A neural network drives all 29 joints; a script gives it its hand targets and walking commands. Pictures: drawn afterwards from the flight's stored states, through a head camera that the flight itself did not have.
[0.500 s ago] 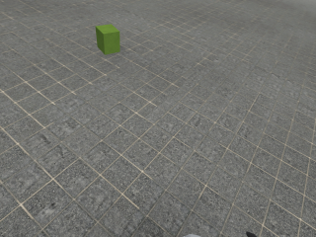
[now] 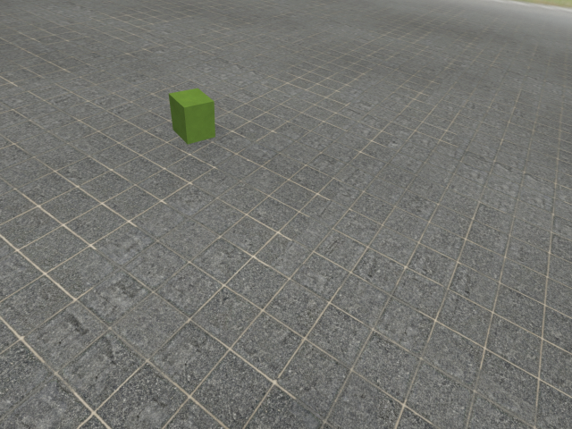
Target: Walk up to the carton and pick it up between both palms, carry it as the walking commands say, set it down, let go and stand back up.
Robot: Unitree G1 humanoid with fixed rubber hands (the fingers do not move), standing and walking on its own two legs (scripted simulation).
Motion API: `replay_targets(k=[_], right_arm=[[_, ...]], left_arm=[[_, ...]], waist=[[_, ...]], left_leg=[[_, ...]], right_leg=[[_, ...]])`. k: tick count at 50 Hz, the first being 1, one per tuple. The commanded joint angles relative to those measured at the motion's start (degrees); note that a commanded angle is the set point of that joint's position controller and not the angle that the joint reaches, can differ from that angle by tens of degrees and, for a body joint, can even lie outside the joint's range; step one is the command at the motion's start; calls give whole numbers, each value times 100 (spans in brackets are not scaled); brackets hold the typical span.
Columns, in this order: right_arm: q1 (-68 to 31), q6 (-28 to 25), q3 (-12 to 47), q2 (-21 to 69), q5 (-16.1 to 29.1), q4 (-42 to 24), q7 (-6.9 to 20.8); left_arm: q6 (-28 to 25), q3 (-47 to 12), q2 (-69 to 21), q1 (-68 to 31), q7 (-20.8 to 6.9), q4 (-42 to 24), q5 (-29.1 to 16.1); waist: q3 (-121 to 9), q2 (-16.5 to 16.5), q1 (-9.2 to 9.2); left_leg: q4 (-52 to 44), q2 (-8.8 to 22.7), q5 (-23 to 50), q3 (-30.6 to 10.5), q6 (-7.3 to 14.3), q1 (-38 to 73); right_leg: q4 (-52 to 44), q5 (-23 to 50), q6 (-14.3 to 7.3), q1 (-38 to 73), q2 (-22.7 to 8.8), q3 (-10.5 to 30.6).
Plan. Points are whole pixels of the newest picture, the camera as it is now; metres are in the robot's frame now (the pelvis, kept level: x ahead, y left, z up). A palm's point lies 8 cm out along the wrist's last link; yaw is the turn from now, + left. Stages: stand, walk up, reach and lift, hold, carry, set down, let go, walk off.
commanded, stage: walk up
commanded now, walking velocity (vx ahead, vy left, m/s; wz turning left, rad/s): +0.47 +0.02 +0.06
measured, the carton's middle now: (192, 116) +2.10 +0.49 -0.63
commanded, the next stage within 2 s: none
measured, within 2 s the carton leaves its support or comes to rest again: neither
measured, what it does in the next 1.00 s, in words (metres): walks ahead: left foot, then right foot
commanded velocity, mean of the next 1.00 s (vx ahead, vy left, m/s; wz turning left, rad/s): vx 0.48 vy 0.02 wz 0.01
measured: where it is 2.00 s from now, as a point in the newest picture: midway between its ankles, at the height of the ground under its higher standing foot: (209, 348)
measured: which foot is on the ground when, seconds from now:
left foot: up 0.00-0.04, down 0.06-0.32, up 0.34-0.62, down 0.64-0.98, up 1.00-1.00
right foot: down 0.00-0.06, up 0.08-0.30, down 0.32-0.64, up 0.66-0.98, down 1.00-1.00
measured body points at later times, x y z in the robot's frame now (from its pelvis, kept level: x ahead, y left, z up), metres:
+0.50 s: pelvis +0.12 +0.09 +0.02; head +0.10 +0.05 +0.47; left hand +0.09 +0.36 -0.10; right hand +0.17 -0.14 -0.14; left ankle +0.13 +0.21 -0.64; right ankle +0.08 -0.05 -0.72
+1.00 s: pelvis +0.27 +0.14 +0.01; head +0.30 +0.09 +0.46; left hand +0.43 +0.39 -0.08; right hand +0.21 -0.08 -0.16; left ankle +0.24 +0.26 -0.71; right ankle +0.34 +0.04 -0.72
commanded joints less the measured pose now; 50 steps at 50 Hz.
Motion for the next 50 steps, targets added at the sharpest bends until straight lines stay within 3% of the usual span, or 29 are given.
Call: replay_targets(k=[1,2,3,5,10,13,14,15,17,19,20,21,25,26,27,28,29,30,31,32,34,35,38,39,44,46,47,48,50], right_arm=[[1578,-51,-325,-1310,-36,8,49],[1253,-76,-307,-1286,-42,-112,32],[488,-90,-302,-1198,-40,-406,13],[300,-176,-455,-1253,77,-506,8],[-546,-140,-361,-1078,6,-611,-32],[-593,-155,-249,-641,9,-668,14],[-750,-157,-106,-436,43,-840,70],[-742,-111,-96,-506,29,-925,112],[-684,-47,-95,-441,-43,-826,148],[-554,-85,-24,-353,-25,-764,224],[-740,-26,-25,-398,-5,-752,235],[-915,-53,-60,-526,10,-795,251],[-866,-52,97,-384,108,-769,289],[-703,-109,119,-375,110,-690,257],[-298,-110,101,-378,81,-542,255],[358,-178,-17,-652,63,-312,178],[1089,-240,-208,-986,16,-163,91],[1644,-261,-392,-1555,-48,-106,17],[1380,-228,-383,-1699,-4,-132,-8],[1018,-245,-377,-1640,-23,-265,-23],[720,-296,-333,-1141,35,-392,-54],[224,-331,-246,-1002,43,-436,-99],[53,-344,-199,-823,-29,-509,-88],[167,-399,-156,-822,-7,-439,-79],[-277,-374,-259,-997,49,-486,-22],[-406,-379,-125,-709,37,-597,56],[-263,-331,-6,-491,65,-564,100],[-123,-250,53,-390,37,-548,98],[-49,-207,92,-312,-72,-318,98]], left_arm=[[-104,36,397,-1044,-249,-963,39],[-28,25,436,-830,-277,-1063,7],[61,-8,331,-451,-284,-1095,29],[23,16,446,-534,-293,-1059,59],[13,12,422,61,-339,-483,54],[-58,133,530,1236,-156,-115,33],[-96,290,1096,1761,-80,-45,74],[-47,303,1417,1094,-25,-328,46],[-84,160,1142,578,62,-440,17],[-182,85,851,145,68,-627,-13],[-204,94,1011,299,48,-552,17],[-129,31,928,72,0,-588,35],[-222,132,1070,9,-57,-584,21],[-216,71,1008,33,-73,-596,20],[-197,88,1127,-103,-144,-619,-1],[-194,30,1040,3,-171,-588,-2],[-206,23,934,-98,-176,-659,-46],[-220,-76,573,-186,-204,-1019,-57],[-167,-61,659,46,-202,-906,-14],[-106,-87,571,-161,-216,-978,42],[-65,-86,368,-705,-236,-1180,68],[-47,-104,361,-674,-296,-1083,75],[-40,-180,244,-787,-404,-980,50],[-67,-128,216,-870,-367,-1079,69],[-4,-12,537,-571,-339,-625,34],[-46,195,898,396,-237,-287,9],[-66,320,1167,858,-145,-246,23],[-123,378,1507,1039,-117,-170,90],[-109,295,1315,380,-59,-343,141]], waist=[[1298,3238,-929],[1172,2969,-596],[1229,2397,-281],[606,1695,-256],[-348,1223,268],[-761,-1205,845],[-909,-3116,1163],[-446,-3028,819],[-48,-2015,494],[177,-1853,337],[498,-2344,330],[854,-1551,247],[929,-1367,82],[808,-655,-87],[611,-803,-335],[496,62,-593],[-84,1301,-970],[-452,2900,-978],[-671,2765,-760],[-291,1908,-548],[136,1296,-561],[88,1983,-392],[288,2010,-210],[222,1640,-190],[-190,504,262],[-624,-907,703],[-938,-2336,862],[-988,-2724,861],[-377,-1376,377]], left_leg=[[-5440,1581,-1310,-2211,868,1327],[-6082,1711,-2295,-2776,974,936],[-6107,1798,-2598,-2307,1105,618],[-5970,1727,-2022,-1751,1010,1008],[-5303,1355,-1157,-374,885,8],[-3495,565,-986,180,603,-586],[-1797,-166,-1110,552,502,-1050],[-499,-451,-728,266,465,-1254],[366,-219,130,52,294,-1757],[366,-102,431,125,255,-1462],[207,19,528,23,181,-1372],[-329,-115,345,220,132,-1087],[-2255,10,513,537,78,-18],[-2833,-121,743,884,114,750],[-3386,-370,944,1240,109,1465],[-3585,-543,815,1254,133,2426],[-4104,86,909,241,420,3406],[-4921,1685,661,-1801,884,3940],[-5214,1846,258,-2149,955,3743],[-5393,2228,27,-2092,1155,3472],[-5513,1887,-482,-1539,1143,2915],[-5579,1683,-596,-1224,1050,2181],[-5506,1251,1041,141,890,1516],[-5408,1353,2109,-149,992,1813],[-5272,1233,256,267,1017,1143],[-4129,594,-542,351,749,88],[-2629,38,-545,516,660,-261],[-890,-383,-890,530,571,-647],[232,-120,-143,64,463,-1047]], right_leg=[[2819,-1282,43,-3074,-125,215],[3173,-709,32,-2812,-405,825],[3177,-293,87,-2705,-640,974],[2650,69,-34,-2228,-669,689],[896,119,6,1,-537,401],[-391,551,22,1460,-419,590],[-1816,-1323,-293,1587,-1405,2271],[-2850,-2574,-695,1118,-2138,3567],[-2974,-1793,-602,1032,-2114,3001],[-2745,-745,-651,737,-1783,2272],[-2839,-1049,-672,320,-1813,2235],[-2980,-853,-707,19,-1768,1969],[-2667,14,-618,13,-1655,933],[-2422,393,-549,-255,-1567,696],[-1801,938,-496,-466,-1341,279],[-829,1556,-414,-1013,-1074,80],[938,1077,-228,-1728,-741,-123],[2430,-1083,-114,-3115,-177,83],[3098,-1091,-74,-3066,-378,792],[3295,-641,2,-3394,-641,837],[2570,18,-108,-3186,-917,961],[2364,376,-82,-2829,-953,948],[892,581,147,-1631,-709,397],[540,804,179,-1643,-601,546],[-165,1273,40,-171,-533,237],[-477,1000,-168,1358,-715,571],[-1703,-614,-436,1861,-1380,1790],[-2795,-2292,-591,1954,-2215,3169],[-2662,-1795,-630,1418,-2323,3016]])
